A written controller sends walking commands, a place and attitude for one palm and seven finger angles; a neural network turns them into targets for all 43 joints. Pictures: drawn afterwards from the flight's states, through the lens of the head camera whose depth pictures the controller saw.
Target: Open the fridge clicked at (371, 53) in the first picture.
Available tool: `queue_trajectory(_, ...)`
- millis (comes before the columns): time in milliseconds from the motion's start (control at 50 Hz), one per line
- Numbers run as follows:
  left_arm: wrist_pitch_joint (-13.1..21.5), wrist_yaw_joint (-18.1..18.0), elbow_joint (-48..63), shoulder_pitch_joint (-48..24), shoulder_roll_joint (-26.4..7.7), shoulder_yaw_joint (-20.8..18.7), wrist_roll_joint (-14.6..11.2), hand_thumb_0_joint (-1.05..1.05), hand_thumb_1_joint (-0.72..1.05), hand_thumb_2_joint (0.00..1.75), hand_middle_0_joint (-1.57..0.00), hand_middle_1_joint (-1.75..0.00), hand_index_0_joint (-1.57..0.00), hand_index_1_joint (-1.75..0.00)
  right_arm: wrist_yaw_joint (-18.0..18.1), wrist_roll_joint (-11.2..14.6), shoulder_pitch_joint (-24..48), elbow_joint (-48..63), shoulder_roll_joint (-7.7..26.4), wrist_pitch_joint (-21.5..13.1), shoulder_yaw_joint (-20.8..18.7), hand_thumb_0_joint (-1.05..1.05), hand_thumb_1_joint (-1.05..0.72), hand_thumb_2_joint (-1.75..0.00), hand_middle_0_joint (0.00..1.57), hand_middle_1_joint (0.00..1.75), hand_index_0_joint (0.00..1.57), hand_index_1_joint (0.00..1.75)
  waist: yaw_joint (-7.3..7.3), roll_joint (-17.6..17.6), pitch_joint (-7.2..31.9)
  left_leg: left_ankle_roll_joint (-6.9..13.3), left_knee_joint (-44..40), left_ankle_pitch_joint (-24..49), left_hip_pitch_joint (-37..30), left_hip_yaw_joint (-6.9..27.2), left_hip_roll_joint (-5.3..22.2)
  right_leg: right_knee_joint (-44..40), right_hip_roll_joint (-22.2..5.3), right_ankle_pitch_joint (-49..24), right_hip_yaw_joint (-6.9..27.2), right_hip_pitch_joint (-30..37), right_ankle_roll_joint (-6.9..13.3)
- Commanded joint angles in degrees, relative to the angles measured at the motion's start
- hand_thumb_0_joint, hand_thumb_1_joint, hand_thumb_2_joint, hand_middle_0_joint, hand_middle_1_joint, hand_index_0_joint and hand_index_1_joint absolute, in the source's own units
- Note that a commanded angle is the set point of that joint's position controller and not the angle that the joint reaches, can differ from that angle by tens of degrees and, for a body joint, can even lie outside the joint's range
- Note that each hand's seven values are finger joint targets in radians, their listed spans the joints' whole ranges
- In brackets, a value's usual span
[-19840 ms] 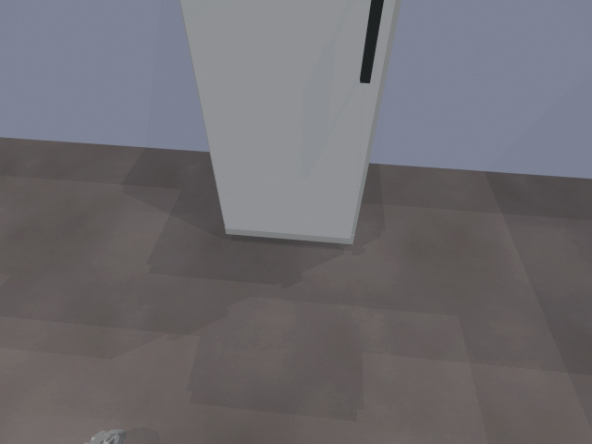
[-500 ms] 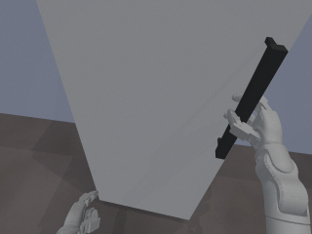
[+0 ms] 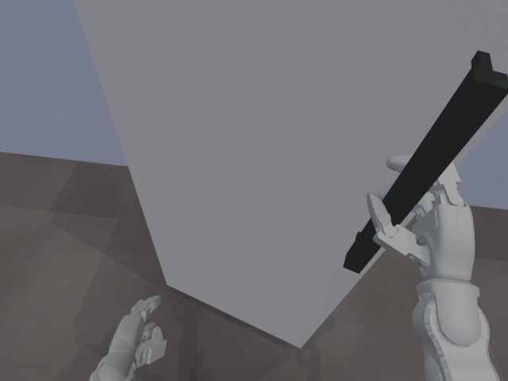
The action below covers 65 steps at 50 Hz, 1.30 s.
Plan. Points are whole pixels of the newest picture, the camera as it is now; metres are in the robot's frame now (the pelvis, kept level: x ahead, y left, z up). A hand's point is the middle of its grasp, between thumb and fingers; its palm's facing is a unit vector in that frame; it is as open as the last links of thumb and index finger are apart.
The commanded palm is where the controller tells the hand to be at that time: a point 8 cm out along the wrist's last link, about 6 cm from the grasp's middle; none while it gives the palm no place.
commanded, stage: walk backward, drawing the door open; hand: right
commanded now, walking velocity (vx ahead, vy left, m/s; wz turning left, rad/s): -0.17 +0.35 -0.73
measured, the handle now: (400, 189) +0.33 -0.13 +0.20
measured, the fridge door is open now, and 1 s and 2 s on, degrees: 19 55 85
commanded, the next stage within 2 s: stop walking and hold the door back in 1.66 s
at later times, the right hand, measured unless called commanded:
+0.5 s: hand (313, 342) +0.15 -0.02 +0.18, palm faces +0.19 +0.95 -0.23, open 7.9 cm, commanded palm +0.11 -0.07 +0.19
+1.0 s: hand out of the picture +0.07 +0.11 +0.18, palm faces +0.58 +0.79 -0.18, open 7.9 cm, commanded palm +0.02 +0.09 +0.19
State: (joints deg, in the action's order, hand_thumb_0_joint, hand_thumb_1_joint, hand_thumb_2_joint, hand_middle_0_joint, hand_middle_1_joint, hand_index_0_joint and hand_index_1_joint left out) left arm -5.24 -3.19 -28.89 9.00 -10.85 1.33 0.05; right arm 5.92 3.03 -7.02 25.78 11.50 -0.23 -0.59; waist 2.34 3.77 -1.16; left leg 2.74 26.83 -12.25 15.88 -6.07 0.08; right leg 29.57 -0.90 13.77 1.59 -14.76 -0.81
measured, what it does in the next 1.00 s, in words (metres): steps to the left, turning right: right foot, then left foot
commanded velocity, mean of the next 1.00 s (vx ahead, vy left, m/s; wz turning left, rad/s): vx -0.13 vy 0.39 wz -0.75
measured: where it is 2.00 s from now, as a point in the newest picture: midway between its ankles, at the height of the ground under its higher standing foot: (40, 377)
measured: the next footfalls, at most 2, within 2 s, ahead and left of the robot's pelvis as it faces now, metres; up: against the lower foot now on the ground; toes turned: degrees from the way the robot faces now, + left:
right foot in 0.50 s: -0.14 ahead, -0.01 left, +0.00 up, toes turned -29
left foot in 0.74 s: +0.00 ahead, +0.38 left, +0.00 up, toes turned -35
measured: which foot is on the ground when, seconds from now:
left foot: down 0.00-0.50, up 0.52-0.72, down 0.74-0.98, up 1.00-1.00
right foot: down 0.00-0.24, up 0.26-0.48, down 0.50-0.74, up 0.76-0.96, down 0.98-1.00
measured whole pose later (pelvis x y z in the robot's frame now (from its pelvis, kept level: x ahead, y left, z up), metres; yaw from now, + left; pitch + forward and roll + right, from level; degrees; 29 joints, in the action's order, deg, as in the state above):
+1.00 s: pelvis -0.09 +0.36 -0.02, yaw -46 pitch +0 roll -1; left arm 6.6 -3.7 -32.2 4.8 -9.6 -2.2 0.7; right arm 0.7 -0.8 4.0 28.8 10.8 -4.7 6.1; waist 2.0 -1.2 -10.3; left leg 1.9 47.2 -22.3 23.4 -8.8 3.0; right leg 35.3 -1.5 13.3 -8.5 -18.1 0.6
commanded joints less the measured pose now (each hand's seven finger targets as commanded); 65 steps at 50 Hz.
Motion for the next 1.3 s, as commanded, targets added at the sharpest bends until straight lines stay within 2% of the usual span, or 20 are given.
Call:
queue_trajectory(0,4.67,-0.57,7.64,-5.14,-4.33,-1.90,0.21,0.00,0.90,0.90,-0.20,-0.30,-0.20,-0.30,-0.19,-0.56,11.69,18.38,6.43,-8.73,-2.87,0.00,-0.90,-0.90,0.45,1.40,0.45,1.40,0.21,-2.50,14.50,-3.51,-0.22,13.92,-5.60,1.91,1.93,-6.49,-4.16,-24.85,6.42,3.17,2.66)
queue_trajectory(140,9.03,-0.17,4.33,-7.19,-3.99,-3.96,1.38,0.00,0.90,0.90,-0.20,-0.30,-0.20,-0.30,-0.86,-2.04,14.57,19.76,7.35,-9.17,-4.55,0.00,-0.90,-0.90,0.45,1.40,0.45,1.40,-1.10,4.36,12.86,-3.46,11.18,-9.19,-2.77,10.73,-0.02,-11.41,-15.62,-21.08,23.61,-2.69,10.36)
queue_trajectory(240,11.28,-0.26,1.60,-6.22,-3.22,-5.71,-0.91,0.00,0.90,0.90,-0.20,-0.30,-0.20,-0.30,-1.00,-1.56,19.40,21.48,9.55,-8.89,-5.97,0.00,-0.90,-0.90,0.45,1.40,0.45,1.40,-1.60,-14.70,19.86,2.44,-12.28,-3.06,-7.50,12.02,13.69,14.68,2.56,7.52,-1.61,-3.95,0.29)
queue_trajectory(340,12.43,-1.85,2.65,-6.09,-0.70,-3.18,2.11,0.00,0.90,0.90,-0.20,-0.30,-0.20,-0.30,-2.69,-3.60,21.50,20.93,4.29,-8.38,-0.78,0.00,-0.90,-0.90,0.45,1.40,0.45,1.40,-2.06,-8.33,14.16,7.98,-6.50,16.24,-11.08,3.14,15.37,30.22,-1.94,13.43,-4.93,-13.29,-0.68)
queue_trajectory(440,15.43,-1.77,2.14,0.75,-1.38,-3.01,0.84,0.00,0.90,0.90,-0.20,-0.30,-0.20,-0.30,-2.87,-3.53,26.51,21.54,1.35,-8.83,5.17,0.00,-0.90,-0.90,0.45,1.40,0.45,1.40,2.19,-7.60,14.78,-4.08,2.13,20.89,-3.89,-4.83,6.95,-6.22,-2.08,6.78,-9.79,7.91,1.31)
queue_trajectory(460,15.94,-1.46,2.28,2.94,-2.59,-3.63,0.66,0.00,0.90,0.90,-0.20,-0.30,-0.20,-0.30,-3.10,-3.40,29.30,21.74,0.48,-9.60,7.33,0.00,-0.90,-0.90,0.45,1.40,0.45,1.40,5.30,0.70,14.65,-10.26,18.35,15.85,7.89,-5.19,2.65,-19.75,-9.64,-5.52,0.21,20.14,4.28)
queue_trajectory(480,15.51,-0.64,5.29,-1.61,-6.46,-5.34,2.48,0.00,0.90,0.90,-0.20,-0.30,-0.20,-0.30,-3.30,-3.99,30.70,20.07,0.33,-10.62,7.34,0.00,-0.90,-0.90,0.45,1.40,0.45,1.40,3.20,14.91,13.53,-9.54,40.65,-12.78,22.95,3.39,0.74,-17.61,-30.06,-26.98,29.05,22.34,12.45)
queue_trajectory(500,14.40,0.24,5.79,-5.09,-8.43,-6.37,2.35,0.00,0.90,0.90,-0.20,-0.30,-0.20,-0.30,-3.22,-6.08,29.07,15.58,1.99,-10.93,4.46,0.00,-0.90,-0.90,0.45,1.40,0.45,1.40,0.30,4.42,12.39,-5.30,51.26,-15.44,22.21,12.56,2.71,-14.11,-36.44,-36.85,35.40,17.56,15.88)
queue_trajectory(600,14.46,1.74,0.75,-6.76,-6.39,-6.19,0.10,0.00,0.90,0.90,-0.20,-0.30,-0.20,-0.30,-5.40,-4.21,28.96,14.37,-2.55,-9.63,6.02,0.00,-0.90,-0.90,0.45,1.40,0.45,1.40,-1.08,0.23,9.36,-5.52,27.23,-7.96,3.33,9.91,1.95,-9.19,-17.65,-6.55,10.67,-2.65,6.93)
queue_trajectory(680,13.81,2.37,1.78,-8.24,-5.63,-6.07,-1.69,0.00,0.90,0.90,-0.20,-0.30,-0.20,-0.30,-5.32,-3.77,32.37,15.42,-1.42,-9.66,5.57,0.00,-0.90,-0.90,0.45,1.40,0.45,1.40,-0.45,10.10,13.22,-7.13,1.75,-7.65,-12.23,0.08,-3.72,-8.00,-10.07,5.22,9.44,-3.40,4.58)
queue_trajectory(740,13.35,1.53,1.36,-10.18,-1.05,-4.57,-2.14,0.00,0.90,0.90,-0.20,-0.30,-0.20,-0.30,-3.97,-3.47,30.38,17.96,7.56,-10.18,-1.77,0.00,-0.90,-0.90,0.45,1.40,0.45,1.40,-2.64,-15.31,13.86,3.71,-8.80,8.42,-12.55,10.57,14.15,29.82,3.19,19.23,-4.58,-14.14,-2.09)
queue_trajectory(760,14.27,0.40,2.39,-11.42,-2.68,-6.59,-2.49,0.00,0.90,0.90,-0.20,-0.30,-0.20,-0.30,-4.33,-2.83,28.90,20.15,5.94,-9.80,-1.47,0.00,-0.90,-0.90,0.45,1.40,0.45,1.40,-4.02,-27.93,14.54,7.95,-7.76,14.41,-9.15,16.90,20.20,45.09,2.34,25.71,-0.85,-14.88,-0.69)
queue_trajectory(920,14.40,-0.97,3.24,-3.75,-1.55,-3.93,0.67,0.00,0.90,0.90,-0.20,-0.30,-0.20,-0.30,-4.11,-3.29,27.12,19.97,0.16,-11.32,4.29,0.00,-0.90,-0.90,0.45,1.40,0.45,1.40,1.71,-9.66,15.39,3.75,17.95,28.92,-0.54,-0.66,10.61,-6.09,-2.99,-1.62,-7.85,11.23,0.71)
queue_trajectory(960,14.11,-0.07,4.69,-4.61,-7.27,-6.41,1.50,0.00,0.90,0.90,-0.20,-0.30,-0.20,-0.30,-4.52,-3.92,26.97,19.83,-0.86,-12.32,5.73,0.00,-0.90,-0.90,0.45,1.40,0.45,1.40,0.88,7.39,17.20,-4.64,39.90,-19.99,27.74,4.43,1.33,-9.77,-31.90,-50.82,31.21,34.54,12.44)
queue_trajectory(980,13.98,1.06,4.28,-5.52,-7.17,-5.93,1.49,0.00,0.90,0.90,-0.20,-0.30,-0.20,-0.30,-4.83,-4.48,28.79,20.35,1.36,-13.05,4.12,0.00,-0.90,-0.90,0.45,1.40,0.45,1.40,1.72,1.06,15.51,-4.17,43.93,-18.01,26.03,11.99,2.29,-10.12,-32.71,-43.36,33.68,29.52,15.02)
queue_trajectory(1100,13.81,1.06,1.33,-7.89,-6.64,-5.85,-0.46,0.00,0.90,0.90,-0.20,-0.30,-0.20,-0.30,-4.74,-2.61,24.39,17.66,0.67,-9.51,1.26,0.00,-0.90,-0.90,0.45,1.40,0.45,1.40,-1.83,7.80,12.57,-5.11,23.47,-4.26,-0.18,8.36,2.14,-11.47,-16.93,-2.73,7.01,-0.60,6.02)
queue_trajectory(1160,12.97,0.77,3.13,-8.95,-6.43,-5.46,-1.84,0.00,0.90,0.90,-0.20,-0.30,-0.20,-0.30,-3.92,-1.73,23.19,16.83,1.96,-8.53,-0.72,0.00,-0.90,-0.90,0.45,1.40,0.45,1.40,-2.30,10.72,11.95,-6.01,9.66,-5.39,-14.15,0.47,-2.35,-11.37,-13.18,13.49,6.06,-9.36,4.99)
queue_trajectory(1180,12.47,0.78,3.37,-9.61,-5.78,-5.07,-2.07,0.00,0.90,0.90,-0.20,-0.30,-0.20,-0.30,-3.67,-1.63,23.65,17.25,3.27,-8.51,-1.97,0.00,-0.90,-0.90,0.45,1.40,0.45,1.40,-2.71,8.93,12.10,-5.97,3.81,-6.25,-17.42,-0.24,-2.14,-7.20,-10.74,15.62,5.10,-12.04,3.98)
queue_trajectory(1220,12.22,0.23,3.24,-8.68,-1.33,-4.24,-2.14,0.00,0.90,0.90,-0.20,-0.30,-0.20,-0.30,-3.00,-1.77,23.67,19.25,8.93,-8.29,-5.85,0.00,-0.90,-0.90,0.45,1.40,0.45,1.40,-3.15,-21.19,11.22,0.90,-14.92,-7.50,-8.64,14.27,13.01,28.22,2.18,19.80,-6.06,-14.17,-1.45)
queue_trajectory(1280,13.60,-0.83,2.56,-10.44,-2.40,-5.00,-0.64,0.00,0.90,0.90,-0.20,-0.30,-0.20,-0.30,-1.79,-1.40,21.75,24.32,10.27,-9.22,-8.91,0.00,-0.90,-0.90,0.45,1.40,0.45,1.40,-3.00,-18.49,10.67,10.77,-4.90,19.25,-9.59,15.06,20.73,51.04,-1.15,23.00,-1.78,-20.20,-1.25)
